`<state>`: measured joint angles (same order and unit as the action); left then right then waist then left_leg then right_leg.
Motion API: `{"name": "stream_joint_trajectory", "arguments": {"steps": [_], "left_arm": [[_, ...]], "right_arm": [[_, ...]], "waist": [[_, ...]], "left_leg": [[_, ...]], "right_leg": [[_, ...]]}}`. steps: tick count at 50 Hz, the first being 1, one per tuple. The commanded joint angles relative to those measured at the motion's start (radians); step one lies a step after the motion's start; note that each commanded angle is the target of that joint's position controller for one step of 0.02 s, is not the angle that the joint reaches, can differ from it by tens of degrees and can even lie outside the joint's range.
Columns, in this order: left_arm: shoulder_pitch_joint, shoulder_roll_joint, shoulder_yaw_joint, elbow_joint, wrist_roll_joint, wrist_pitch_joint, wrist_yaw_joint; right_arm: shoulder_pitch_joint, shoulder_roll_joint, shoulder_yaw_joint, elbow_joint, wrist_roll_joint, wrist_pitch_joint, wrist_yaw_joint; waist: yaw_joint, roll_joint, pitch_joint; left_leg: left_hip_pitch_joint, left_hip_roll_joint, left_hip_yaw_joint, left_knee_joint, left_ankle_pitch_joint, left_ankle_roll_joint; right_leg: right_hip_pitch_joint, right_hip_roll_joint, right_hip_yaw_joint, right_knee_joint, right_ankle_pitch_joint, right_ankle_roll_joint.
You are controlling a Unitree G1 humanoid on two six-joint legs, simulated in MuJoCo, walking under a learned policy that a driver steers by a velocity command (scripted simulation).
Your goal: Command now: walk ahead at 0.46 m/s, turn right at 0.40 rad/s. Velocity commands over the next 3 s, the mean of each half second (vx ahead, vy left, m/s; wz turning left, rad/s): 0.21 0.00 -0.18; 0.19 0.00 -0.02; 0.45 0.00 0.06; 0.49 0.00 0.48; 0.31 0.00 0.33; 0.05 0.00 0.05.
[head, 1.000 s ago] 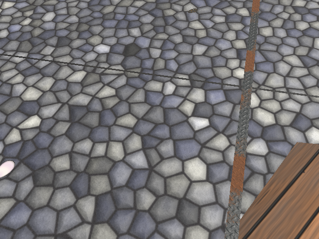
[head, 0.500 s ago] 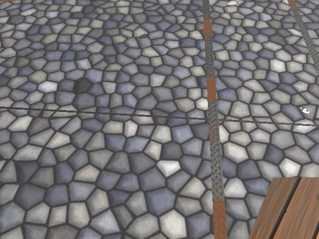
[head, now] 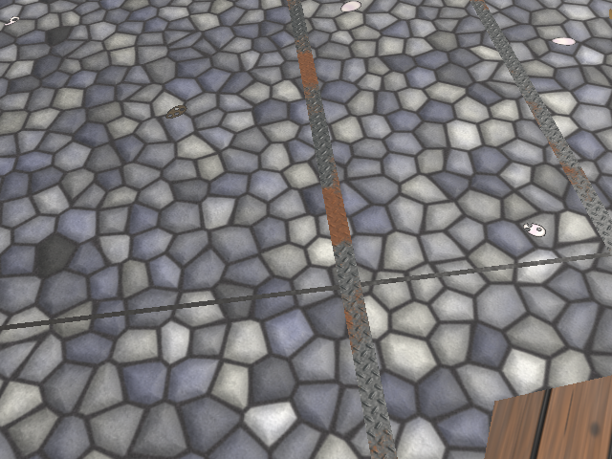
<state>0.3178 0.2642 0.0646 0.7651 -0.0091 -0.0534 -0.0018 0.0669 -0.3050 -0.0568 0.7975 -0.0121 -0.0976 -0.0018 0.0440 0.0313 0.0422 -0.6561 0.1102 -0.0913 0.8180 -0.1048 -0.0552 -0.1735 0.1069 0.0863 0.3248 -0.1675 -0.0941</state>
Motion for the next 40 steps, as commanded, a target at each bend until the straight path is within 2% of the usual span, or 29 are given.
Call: {"name": "stream_joint_trajectory", "arguments": {"steps": [1, 3, 5, 7, 8, 9, 10, 11, 12, 13, 14, 15, 16, 17, 19, 21, 23, 24, 25, 26, 27, 28, 29, 33, 34, 36, 38, 40], "left_arm": [[-0.009, 0.165, 0.041, -0.058, -0.001, -0.014, 0.016], [0.031, 0.164, 0.039, -0.033, 0.0, -0.008, 0.017], [0.05, 0.153, 0.035, -0.017, 0.0, 0.0, 0.022], [0.038, 0.148, 0.033, -0.013, 0.004, 0.008, 0.029], [0.014, 0.142, 0.03, -0.016, 0.005, 0.012, 0.031], [0.007, 0.127, 0.025, -0.024, 0.008, 0.013, 0.031], [0.045, 0.09, 0.011, -0.042, 0.024, 0.008, 0.03], [0.215, 0.047, -0.006, -0.007, 0.006, 0.005, 0.028], [0.239, 0.114, 0.003, 0.011, -0.002, 0.011, 0.023], [0.151, 0.162, 0.019, 0.002, -0.013, 0.028, 0.026], [0.07, 0.163, 0.021, -0.011, -0.011, 0.048, 0.035], [0.028, 0.153, 0.023, -0.022, -0.001, 0.067, 0.041], [0.024, 0.132, 0.022, -0.024, 0.003, 0.083, 0.046], [0.035, 0.105, 0.015, -0.017, 0.005, 0.091, 0.049], [0.049, 0.067, 0.004, 0.003, 0.011, 0.087, 0.054], [0.048, 0.067, 0.003, 0.018, 0.011, 0.084, 0.052], [0.048, 0.061, 0.003, 0.036, 0.017, 0.085, 0.046], [0.027, 0.065, 0.002, 0.032, 0.028, 0.086, 0.044], [-0.002, 0.085, 0.003, 0.016, 0.041, 0.086, 0.045], [-0.032, 0.139, 0.012, 0.004, 0.037, 0.086, 0.048], [-0.033, 0.147, 0.019, 0.023, 0.029, 0.081, 0.045], [-0.046, 0.109, 0.01, 0.024, 0.03, 0.07, 0.043], [-0.055, 0.089, 0.004, 0.031, 0.033, 0.059, 0.042], [-0.042, 0.086, 0.002, 0.052, 0.02, 0.029, 0.039], [-0.02, 0.087, 0.003, 0.065, 0.017, 0.029, 0.039], [-0.007, 0.108, 0.01, 0.072, 0.009, 0.034, 0.041], [0.016, 0.119, 0.013, 0.071, 0.001, 0.025, 0.041], [0.055, 0.154, 0.023, 0.083, -0.009, 0.005, 0.038]], "right_arm": [[-0.064, -0.033, 0.001, -0.064, 0.002, -0.01, 0.007], [-0.101, -0.041, 0.001, -0.084, 0.003, -0.018, 0.015], [-0.103, -0.061, -0.005, -0.091, 0.0, -0.025, 0.024], [-0.064, -0.087, -0.015, -0.083, -0.007, -0.032, 0.03], [-0.009, -0.093, -0.019, -0.065, -0.011, -0.036, 0.029], [0.056, -0.114, -0.025, -0.046, -0.022, -0.042, 0.026], [0.133, -0.17, -0.033, -0.045, -0.043, -0.046, 0.023], [0.198, -0.167, -0.032, -0.025, -0.04, -0.027, 0.022], [0.226, -0.099, -0.016, -0.011, -0.001, -0.011, 0.031], [0.169, -0.085, -0.011, -0.02, 0.015, 0.001, 0.034], [0.1, -0.065, 0.0, -0.032, 0.007, 0.013, 0.032], [0.033, -0.04, 0.012, -0.04, -0.001, 0.022, 0.031], [-0.005, -0.039, 0.015, -0.038, -0.01, 0.03, 0.029], [-0.028, -0.049, 0.01, -0.033, -0.015, 0.038, 0.027], [-0.026, -0.061, 0.005, -0.02, -0.016, 0.045, 0.019], [-0.009, -0.069, 0.002, -0.003, -0.006, 0.05, 0.012], [-0.027, -0.064, 0.007, 0.004, 0.006, 0.059, 0.008], [-0.015, -0.045, 0.015, 0.012, 0.007, 0.062, 0.009], [0.006, -0.025, 0.023, 0.025, 0.002, 0.062, 0.011], [0.028, -0.034, 0.02, 0.029, -0.006, 0.062, 0.013], [0.024, -0.039, 0.016, 0.03, -0.006, 0.066, 0.011], [0.017, -0.042, 0.017, 0.035, -0.006, 0.067, 0.007], [0.026, -0.032, 0.018, 0.043, -0.001, 0.069, 0.004], [0.057, -0.026, 0.017, 0.078, -0.001, 0.071, -0.002], [0.066, -0.023, 0.017, 0.09, 0.002, 0.073, -0.002], [0.06, -0.036, 0.011, 0.1, 0.015, 0.078, -0.004], [0.044, -0.035, 0.008, 0.097, 0.025, 0.065, -0.001], [0.031, -0.014, 0.01, 0.091, 0.031, 0.031, 0.01]], "waist": [[0.009, -0.11, -0.03], [0.027, -0.121, -0.03], [0.028, -0.126, -0.046], [0.001, -0.139, -0.067], [-0.033, -0.14, -0.084], [-0.063, -0.117, -0.124], [-0.069, -0.015, -0.248], [-0.052, 0.208, -0.399], [-0.061, 0.185, -0.447], [-0.071, 0.107, -0.331], [-0.064, 0.046, -0.247], [-0.045, 0.036, -0.172], [-0.019, 0.073, -0.135], [-0.008, 0.108, -0.112], [-0.009, 0.128, -0.135], [-0.013, 0.108, -0.176], [0.004, 0.089, -0.163], [0.002, 0.075, -0.14], [-0.009, 0.046, -0.108], [-0.047, -0.016, -0.057], [-0.056, -0.085, -0.021], [-0.049, -0.091, -0.006], [-0.055, -0.106, -0.007], [-0.056, -0.089, -0.05], [-0.05, -0.083, -0.074], [-0.042, -0.093, -0.032], [-0.028, -0.115, 0.039], [-0.021, -0.184, 0.068]], "left_leg": [[0.137, -0.058, 0.061, -0.199, 0.212, -0.012], [0.173, -0.083, 0.066, -0.258, 0.274, 0.003], [0.173, -0.095, 0.052, -0.307, 0.252, 0.029], [0.202, -0.1, 0.043, -0.338, 0.19, 0.062], [0.264, -0.106, 0.054, -0.378, 0.207, 0.083], [0.383, -0.087, 0.058, -0.414, 0.367, 0.105], [0.636, 0.06, -0.064, -0.321, 0.745, 0.168], [0.916, 0.279, -0.319, -0.296, 0.918, 0.361], [0.906, 0.303, -0.44, -0.342, 0.707, 0.384], [0.802, 0.265, -0.394, -0.383, 0.465, 0.347], [0.681, 0.219, -0.331, -0.425, 0.311, 0.309], [0.555, 0.186, -0.277, -0.467, 0.207, 0.289], [0.45, 0.146, -0.226, -0.507, 0.131, 0.264], [0.379, 0.1, -0.166, -0.533, 0.103, 0.248], [0.352, 0.071, -0.101, -0.534, 0.155, 0.252], [0.371, 0.082, -0.097, -0.527, 0.112, 0.259], [0.323, 0.064, -0.079, -0.527, -0.09, 0.233], [0.288, 0.041, -0.074, -0.536, -0.228, 0.196], [0.251, 0.017, -0.066, -0.532, -0.352, 0.146], [0.24, -0.034, -0.025, -0.513, -0.4, 0.106], [0.308, -0.075, 0.029, -0.484, -0.348, 0.083], [0.356, -0.076, 0.033, -0.446, -0.291, 0.078], [0.378, -0.075, 0.038, -0.425, -0.242, 0.086], [0.418, -0.082, 0.058, -0.369, -0.045, 0.097], [0.427, -0.095, 0.073, -0.358, -0.106, 0.098], [0.374, -0.125, 0.099, -0.317, -0.334, 0.107], [0.276, -0.135, 0.107, -0.267, -0.434, 0.118], [0.193, -0.143, 0.137, -0.16, -0.34, 0.121]], "right_leg": [[-0.091, -0.19, 0.107, -0.106, 0.195, -0.125], [-0.064, -0.202, 0.113, -0.065, 0.27, -0.105], [0.018, -0.227, 0.143, 0.01, 0.329, -0.088], [0.087, -0.251, 0.184, 0.095, 0.387, -0.07], [0.097, -0.238, 0.185, 0.154, 0.425, -0.053], [0.083, -0.186, 0.163, 0.251, 0.449, -0.02], [-0.043, -0.113, 0.13, 0.452, 0.238, 0.026], [-0.269, -0.008, 0.072, 0.763, -0.374, 0.101], [-0.323, -0.031, 0.12, 0.859, -0.556, 0.122], [-0.376, -0.066, 0.118, 0.915, -0.504, 0.139], [-0.383, -0.098, 0.079, 0.894, -0.45, 0.15], [-0.363, -0.129, 0.058, 0.826, -0.409, 0.156], [-0.295, -0.156, 0.039, 0.731, -0.375, 0.158], [-0.226, -0.152, 0.005, 0.629, -0.355, 0.161], [-0.125, -0.142, -0.03, 0.483, -0.312, 0.162], [-0.051, -0.142, -0.041, 0.362, -0.181, 0.152], [0.044, -0.13, -0.065, 0.217, -0.03, 0.131], [0.075, -0.134, -0.059, 0.165, 0.003, 0.115], [0.086, -0.181, -0.004, 0.129, 0.025, 0.092], [0.022, -0.212, 0.028, 0.115, -0.07, 0.06], [-0.103, -0.188, 0.018, 0.105, -0.235, 0.045], [-0.148, -0.178, 0.012, 0.082, -0.263, 0.055], [-0.155, -0.177, 0.01, 0.075, -0.224, 0.072], [-0.099, -0.174, 0.002, 0.113, -0.02, 0.09], [-0.087, -0.166, -0.005, 0.11, -0.089, 0.083], [-0.116, -0.163, 0.011, 0.094, -0.324, 0.045], [-0.125, -0.213, 0.095, 0.042, -0.475, -0.009], [-0.059, -0.32, 0.255, -0.028, -0.488, -0.074]]}}
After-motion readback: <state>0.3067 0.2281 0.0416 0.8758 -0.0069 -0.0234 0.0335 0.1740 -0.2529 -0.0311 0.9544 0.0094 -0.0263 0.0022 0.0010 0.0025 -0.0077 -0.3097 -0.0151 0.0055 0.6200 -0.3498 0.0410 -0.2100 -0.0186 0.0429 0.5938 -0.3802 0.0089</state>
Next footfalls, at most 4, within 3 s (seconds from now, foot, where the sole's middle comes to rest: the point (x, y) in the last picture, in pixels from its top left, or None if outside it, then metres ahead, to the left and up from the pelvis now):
0.18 left None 0.30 0.14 -0.78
0.50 right None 0.23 -0.10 -0.78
1.32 right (408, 398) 0.60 -0.14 -0.78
1.90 left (302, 287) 0.89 0.11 -0.78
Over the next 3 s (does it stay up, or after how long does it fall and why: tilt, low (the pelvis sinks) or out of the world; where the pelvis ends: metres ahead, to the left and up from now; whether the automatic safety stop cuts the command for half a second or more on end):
stays up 1.11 0.10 -0.02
